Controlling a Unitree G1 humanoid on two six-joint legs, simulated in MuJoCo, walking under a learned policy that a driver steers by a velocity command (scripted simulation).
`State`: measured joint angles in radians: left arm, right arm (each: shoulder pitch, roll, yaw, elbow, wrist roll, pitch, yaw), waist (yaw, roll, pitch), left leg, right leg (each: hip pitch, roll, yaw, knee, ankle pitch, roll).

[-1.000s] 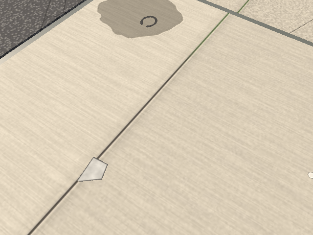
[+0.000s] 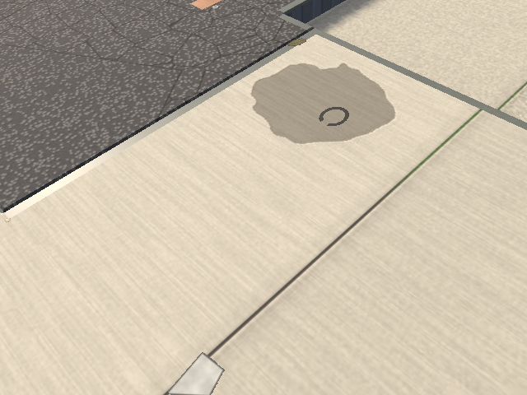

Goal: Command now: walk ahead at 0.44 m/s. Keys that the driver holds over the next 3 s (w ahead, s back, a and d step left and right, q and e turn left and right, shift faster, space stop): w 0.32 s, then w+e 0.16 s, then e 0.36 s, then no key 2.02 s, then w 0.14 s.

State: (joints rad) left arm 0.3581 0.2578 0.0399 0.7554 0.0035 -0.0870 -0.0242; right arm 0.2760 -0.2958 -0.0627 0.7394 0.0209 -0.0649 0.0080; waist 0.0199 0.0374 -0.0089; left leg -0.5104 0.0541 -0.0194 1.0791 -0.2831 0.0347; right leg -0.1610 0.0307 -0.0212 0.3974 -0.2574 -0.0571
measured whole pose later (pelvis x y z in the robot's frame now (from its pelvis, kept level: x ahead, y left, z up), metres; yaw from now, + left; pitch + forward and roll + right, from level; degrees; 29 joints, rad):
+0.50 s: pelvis +0.27 +0.07 +0.00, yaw -3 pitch +0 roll +1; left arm 0.29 0.31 0.05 0.77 -0.03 -0.05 0.01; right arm 0.23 -0.26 -0.05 0.77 -0.01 -0.10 0.03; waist 0.00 -0.05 0.05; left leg -0.25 -0.05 0.10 0.39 -0.16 0.07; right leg -0.51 -0.08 0.07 1.16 -0.30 -0.02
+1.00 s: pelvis +0.44 +0.02 -0.01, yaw -16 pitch +2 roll +1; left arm 0.17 0.29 0.06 0.60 0.01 -0.01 -0.01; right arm 0.10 -0.31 -0.05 0.76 0.00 0.00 -0.02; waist 0.01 0.02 0.07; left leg -0.52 0.02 -0.04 1.12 -0.47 -0.05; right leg -0.43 0.07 0.02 0.48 -0.10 -0.08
